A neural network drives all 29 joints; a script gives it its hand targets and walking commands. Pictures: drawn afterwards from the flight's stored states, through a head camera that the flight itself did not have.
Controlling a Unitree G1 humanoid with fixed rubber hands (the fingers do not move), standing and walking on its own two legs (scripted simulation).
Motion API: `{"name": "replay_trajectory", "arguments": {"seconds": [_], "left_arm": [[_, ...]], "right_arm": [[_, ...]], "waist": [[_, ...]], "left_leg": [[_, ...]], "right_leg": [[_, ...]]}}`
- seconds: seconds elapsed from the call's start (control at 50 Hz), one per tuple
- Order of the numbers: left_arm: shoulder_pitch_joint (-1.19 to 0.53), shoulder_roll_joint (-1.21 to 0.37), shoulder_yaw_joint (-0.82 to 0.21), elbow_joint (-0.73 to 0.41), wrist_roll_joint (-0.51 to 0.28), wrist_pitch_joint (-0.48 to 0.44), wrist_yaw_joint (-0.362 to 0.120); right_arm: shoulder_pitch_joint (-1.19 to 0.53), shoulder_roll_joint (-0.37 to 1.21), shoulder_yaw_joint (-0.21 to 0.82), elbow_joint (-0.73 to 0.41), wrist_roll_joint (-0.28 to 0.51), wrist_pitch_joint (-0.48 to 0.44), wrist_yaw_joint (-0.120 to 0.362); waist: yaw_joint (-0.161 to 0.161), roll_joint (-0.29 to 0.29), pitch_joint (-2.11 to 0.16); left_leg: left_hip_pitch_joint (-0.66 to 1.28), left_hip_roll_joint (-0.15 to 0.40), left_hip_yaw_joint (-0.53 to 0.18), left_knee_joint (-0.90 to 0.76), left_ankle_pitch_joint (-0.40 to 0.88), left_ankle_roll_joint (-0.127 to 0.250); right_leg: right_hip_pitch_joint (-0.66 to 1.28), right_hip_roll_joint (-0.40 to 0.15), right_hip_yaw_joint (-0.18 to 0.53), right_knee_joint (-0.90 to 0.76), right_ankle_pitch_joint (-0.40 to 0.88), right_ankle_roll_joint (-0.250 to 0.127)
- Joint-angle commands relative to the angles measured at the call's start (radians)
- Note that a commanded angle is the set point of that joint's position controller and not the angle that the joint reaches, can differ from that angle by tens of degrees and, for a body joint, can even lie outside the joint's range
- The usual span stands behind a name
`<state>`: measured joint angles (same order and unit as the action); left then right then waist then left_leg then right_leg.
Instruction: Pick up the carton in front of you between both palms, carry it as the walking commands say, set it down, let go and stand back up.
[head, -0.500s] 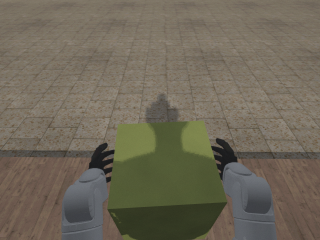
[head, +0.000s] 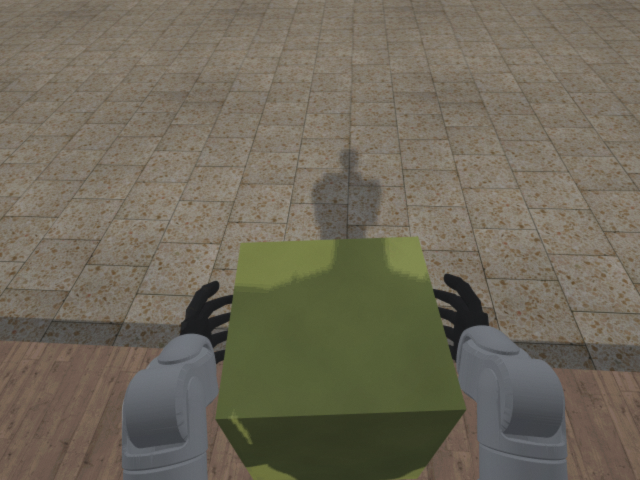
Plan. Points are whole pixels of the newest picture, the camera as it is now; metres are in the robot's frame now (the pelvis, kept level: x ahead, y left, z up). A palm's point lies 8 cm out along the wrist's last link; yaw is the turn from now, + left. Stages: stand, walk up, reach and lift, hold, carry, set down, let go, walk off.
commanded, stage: carry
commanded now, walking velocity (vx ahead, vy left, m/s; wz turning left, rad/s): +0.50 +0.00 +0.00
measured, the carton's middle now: (333, 366) +0.27 +0.01 +0.01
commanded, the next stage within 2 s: none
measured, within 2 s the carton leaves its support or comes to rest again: neither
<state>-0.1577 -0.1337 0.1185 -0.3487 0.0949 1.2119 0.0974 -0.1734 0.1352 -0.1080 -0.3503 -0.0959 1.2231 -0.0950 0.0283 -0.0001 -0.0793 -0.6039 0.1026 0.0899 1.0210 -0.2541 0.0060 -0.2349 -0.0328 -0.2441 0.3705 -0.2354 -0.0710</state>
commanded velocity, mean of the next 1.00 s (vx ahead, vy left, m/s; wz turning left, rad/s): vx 0.50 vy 0.00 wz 0.00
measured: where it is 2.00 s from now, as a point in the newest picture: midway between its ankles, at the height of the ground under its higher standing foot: (319, 235)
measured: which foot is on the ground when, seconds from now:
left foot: up 0.00-0.22, down 0.24-0.70, up 0.72-1.00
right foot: down 0.00-0.26, up 0.28-0.68, down 0.70-1.00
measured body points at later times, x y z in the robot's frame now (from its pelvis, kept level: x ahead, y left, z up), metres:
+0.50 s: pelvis +0.32 +0.05 -0.01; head +0.37 +0.05 +0.43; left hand +0.69 +0.16 +0.06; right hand +0.66 -0.14 +0.07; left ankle +0.32 +0.09 -0.75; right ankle +0.33 -0.10 -0.66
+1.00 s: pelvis +0.64 +0.00 -0.02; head +0.72 +0.00 +0.42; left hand +1.02 +0.17 +0.07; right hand +1.03 -0.13 +0.07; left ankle +0.71 +0.14 -0.70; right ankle +0.57 -0.06 -0.75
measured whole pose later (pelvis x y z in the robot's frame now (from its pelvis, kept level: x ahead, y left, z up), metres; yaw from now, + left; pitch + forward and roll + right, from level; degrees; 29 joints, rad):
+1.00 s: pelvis +0.64 +0.00 -0.02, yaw -1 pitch +7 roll +0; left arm -0.69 -0.03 0.21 0.02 0.02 1.16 0.14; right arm -0.65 0.05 -0.27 -0.08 -0.08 1.21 -0.13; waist 0.10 0.00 0.05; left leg -0.73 0.04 -0.01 0.96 -0.18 0.04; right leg -0.32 0.04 -0.11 0.61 -0.42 -0.09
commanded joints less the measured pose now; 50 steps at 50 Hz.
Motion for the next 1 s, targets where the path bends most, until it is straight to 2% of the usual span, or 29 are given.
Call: {"name": "replay_trajectory", "arguments": {"seconds": [0.0, 0.08, 0.14, 0.18, 0.2, 0.22, 0.24, 0.26, 0.28, 0.3, 0.32, 0.34, 0.42, 0.52, 0.58, 0.62, 0.64, 0.66, 0.68, 0.7, 0.72, 0.74, 0.78, 0.82, 0.86, 0.88, 0.92, 0.94, 0.98], "left_arm": [[-0.526, -0.895, -0.751, -0.104, -0.441, -0.010, -0.271], [-0.562, -0.797, -0.737, -0.059, -0.430, -0.008, -0.265], [-0.634, -0.744, -0.721, 0.018, -0.415, -0.006, -0.252], [-0.701, -0.741, -0.717, 0.069, -0.420, -0.004, -0.244], [-0.734, -0.745, -0.715, 0.091, -0.425, -0.003, -0.241], [-0.767, -0.750, -0.705, 0.114, -0.427, -0.002, -0.237], [-0.796, -0.753, -0.693, 0.135, -0.425, 0.000, -0.233], [-0.825, -0.778, -0.686, 0.165, -0.431, 0.002, -0.228], [-0.868, -0.800, -0.676, 0.171, -0.435, -0.004, -0.222], [-0.911, -0.836, -0.670, 0.173, -0.442, -0.012, -0.219], [-0.964, -0.880, -0.668, 0.173, -0.449, -0.025, -0.217], [-0.982, -0.906, -0.659, 0.187, -0.448, -0.035, -0.212], [-1.023, -0.930, -0.637, 0.234, -0.417, -0.075, -0.186], [-1.119, -0.886, -0.616, 0.281, -0.411, -0.091, -0.163], [-1.163, -0.887, -0.600, 0.291, -0.427, -0.075, -0.159], [-1.174, -0.881, -0.585, 0.297, -0.432, -0.057, -0.163], [-1.161, -0.883, -0.575, 0.309, -0.431, -0.046, -0.168], [-1.156, -0.882, -0.564, 0.324, -0.433, -0.038, -0.175], [-1.140, -0.881, -0.551, 0.342, -0.436, -0.031, -0.184], [-1.129, -0.876, -0.542, 0.349, -0.439, -0.026, -0.194], [-1.140, -0.878, -0.539, 0.368, -0.444, -0.023, -0.203], [-1.143, -0.914, -0.540, 0.370, -0.467, -0.020, -0.215], [-1.235, -0.991, -0.569, 0.324, -0.513, -0.023, -0.236], [-1.340, -1.041, -0.616, 0.258, -0.563, -0.035, -0.244], [-1.374, -1.046, -0.638, 0.205, -0.588, -0.045, -0.238], [-1.363, -1.039, -0.645, 0.189, -0.591, -0.048, -0.232], [-1.331, -1.011, -0.639, 0.177, -0.582, -0.049, -0.220], [-1.298, -0.999, -0.637, 0.189, -0.572, -0.048, -0.217], [-1.226, -0.973, -0.629, 0.232, -0.545, -0.045, -0.219]], "right_arm": [[-0.450, 0.895, 0.717, -0.055, 0.354, -0.029, 0.228], [-0.519, 0.812, 0.718, -0.039, 0.353, -0.018, 0.211], [-0.603, 0.755, 0.707, 0.021, 0.353, -0.009, 0.210], [-0.651, 0.734, 0.680, 0.077, 0.355, -0.007, 0.210], [-0.662, 0.730, 0.663, 0.110, 0.356, -0.007, 0.211], [-0.674, 0.724, 0.646, 0.142, 0.358, -0.007, 0.213], [-0.685, 0.713, 0.627, 0.162, 0.363, -0.006, 0.214], [-0.721, 0.721, 0.620, 0.215, 0.372, -0.013, 0.216], [-0.758, 0.766, 0.638, 0.207, 0.403, -0.019, 0.220], [-0.821, 0.815, 0.652, 0.190, 0.433, -0.031, 0.226], [-0.900, 0.860, 0.661, 0.172, 0.462, -0.043, 0.233], [-0.963, 0.909, 0.682, 0.157, 0.489, -0.054, 0.238], [-1.097, 0.953, 0.685, 0.181, 0.535, -0.090, 0.239], [-1.134, 0.908, 0.633, 0.272, 0.516, -0.101, 0.226], [-1.147, 0.894, 0.603, 0.301, 0.504, -0.086, 0.216], [-1.146, 0.893, 0.585, 0.314, 0.498, -0.072, 0.209], [-1.149, 0.893, 0.578, 0.321, 0.491, -0.064, 0.205], [-1.132, 0.896, 0.570, 0.337, 0.481, -0.055, 0.203], [-1.138, 0.894, 0.566, 0.338, 0.468, -0.047, 0.201], [-1.150, 0.891, 0.556, 0.338, 0.451, -0.039, 0.197], [-1.117, 0.907, 0.540, 0.356, 0.432, -0.029, 0.193], [-1.124, 0.891, 0.523, 0.356, 0.408, -0.025, 0.185], [-1.170, 0.909, 0.511, 0.328, 0.386, -0.029, 0.171], [-1.196, 0.918, 0.513, 0.295, 0.376, -0.037, 0.159], [-1.195, 0.921, 0.522, 0.271, 0.374, -0.045, 0.149], [-1.184, 0.918, 0.525, 0.267, 0.369, -0.048, 0.144], [-1.152, 0.903, 0.532, 0.252, 0.363, -0.051, 0.137], [-1.127, 0.895, 0.535, 0.255, 0.357, -0.050, 0.136], [-1.095, 0.865, 0.538, 0.260, 0.341, -0.044, 0.141]], "waist": [[-0.012, -0.111, -0.237], [0.015, -0.140, -0.178], [0.025, -0.166, -0.132], [-0.013, -0.165, -0.162], [-0.053, -0.133, -0.214], [-0.090, -0.052, -0.292], [-0.102, 0.125, -0.362], [-0.099, 0.349, -0.417], [-0.089, 0.275, -0.389], [-0.098, 0.208, -0.385], [-0.094, 0.092, -0.370], [-0.079, 0.060, -0.370], [-0.060, 0.076, -0.394], [-0.092, 0.105, -0.353], [-0.102, 0.116, -0.309], [-0.087, 0.156, -0.296], [-0.030, 0.170, -0.352], [0.018, 0.148, -0.396], [0.075, 0.090, -0.412], [0.097, -0.074, -0.447], [0.037, -0.320, -0.513], [0.055, -0.320, -0.509], [0.060, -0.130, -0.435], [0.044, -0.049, -0.406], [0.051, -0.047, -0.400], [0.060, -0.060, -0.396], [0.073, -0.088, -0.435], [0.089, -0.109, -0.448], [0.136, -0.076, -0.392]], "left_leg": [[-0.122, -0.005, 0.023, -0.157, 0.081, -0.005], [-0.072, -0.052, 0.090, -0.355, 0.173, 0.017], [-0.002, -0.073, 0.107, -0.442, 0.225, 0.052], [0.139, -0.102, 0.132, -0.465, 0.194, 0.076], [0.304, -0.147, 0.177, -0.503, 0.165, 0.076], [0.530, -0.132, 0.147, -0.507, 0.105, 0.070], [0.689, 0.112, -0.226, -0.558, -0.083, 0.098], [0.875, 0.299, -0.689, -0.715, -0.130, 0.235], [0.863, 0.283, -0.652, -0.724, -0.053, 0.248], [0.813, 0.255, -0.553, -0.678, 0.086, 0.247], [0.752, 0.232, -0.452, -0.643, 0.186, 0.222], [0.700, 0.208, -0.374, -0.634, 0.240, 0.207], [0.644, 0.171, -0.242, -0.628, 0.290, 0.199], [0.709, 0.131, -0.150, -0.585, 0.479, 0.218], [0.663, 0.075, -0.066, -0.576, 0.578, 0.182], [0.603, 0.049, -0.011, -0.572, 0.621, 0.152], [0.580, 0.069, 0.030, -0.464, 0.781, 0.129], [0.584, 0.048, 0.069, -0.322, 0.851, 0.095], [0.506, 0.015, 0.071, -0.149, 0.787, 0.064], [0.299, -0.044, 0.040, 0.073, 0.455, 0.045], [0.000, -0.184, -0.028, 0.292, -0.253, 0.037], [-0.169, -0.168, -0.107, 0.390, -0.317, 0.052], [-0.245, -0.096, -0.151, 0.327, -0.224, 0.059], [-0.173, -0.060, -0.150, 0.161, -0.163, 0.049], [-0.120, -0.075, -0.111, 0.016, -0.208, 0.035], [-0.112, -0.093, -0.075, -0.045, -0.191, 0.030], [-0.180, -0.077, -0.068, -0.003, 0.016, 0.035], [-0.282, -0.051, -0.106, -0.010, 0.101, 0.036], [-0.397, -0.070, -0.061, -0.146, 0.239, 0.029]], "right_leg": [[0.322, -0.239, 0.222, -0.151, 0.271, -0.069], [0.320, -0.193, 0.135, -0.112, 0.385, -0.064], [0.305, -0.197, 0.123, -0.082, 0.423, -0.056], [0.289, -0.194, 0.081, 0.049, 0.579, -0.033], [0.244, -0.162, 0.023, 0.201, 0.626, -0.006], [0.123, -0.114, 0.019, 0.407, 0.496, 0.016], [-0.078, -0.062, 0.045, 0.681, 0.190, 0.049], [-0.389, 0.088, 0.145, 0.935, -0.249, 0.069], [-0.476, 0.040, 0.253, 1.052, -0.246, 0.040], [-0.508, 0.007, 0.265, 1.090, -0.205, 0.018], [-0.512, -0.024, 0.272, 1.071, -0.167, 0.009], [-0.510, -0.044, 0.274, 1.022, -0.134, 0.007], [-0.493, -0.045, 0.238, 0.892, -0.071, 0.017], [-0.590, -0.026, 0.180, 0.636, 0.024, 0.017], [-0.451, 0.024, 0.114, 0.356, 0.162, 0.003], [-0.282, 0.061, 0.062, 0.239, 0.222, -0.008], [-0.144, 0.057, 0.064, 0.327, 0.334, -0.034], [-0.047, 0.083, 0.062, 0.256, 0.292, -0.042], [0.109, 0.081, 0.068, 0.174, 0.297, -0.040], [0.313, -0.082, 0.284, 0.217, 0.490, -0.056], [0.530, -0.264, 0.651, 0.208, 0.589, -0.201], [0.573, -0.280, 0.743, 0.154, 0.389, -0.258], [0.483, -0.251, 0.663, 0.145, 0.366, -0.226], [0.354, -0.237, 0.582, 0.120, 0.302, -0.204], [0.304, -0.226, 0.532, 0.094, 0.285, -0.207], [0.307, -0.216, 0.502, 0.092, 0.369, -0.205], [0.420, -0.222, 0.470, 0.160, 0.558, -0.178], [0.531, -0.200, 0.459, 0.203, 0.553, -0.159], [0.582, -0.122, 0.420, 0.251, 0.489, -0.141]]}}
